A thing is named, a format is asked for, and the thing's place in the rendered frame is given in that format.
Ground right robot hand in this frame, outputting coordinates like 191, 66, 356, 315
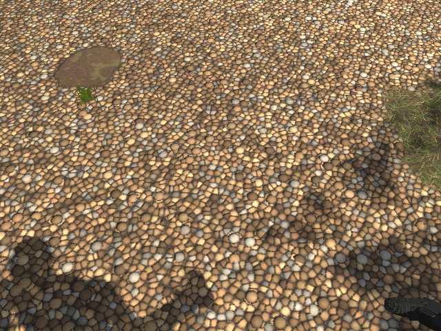
384, 297, 441, 331

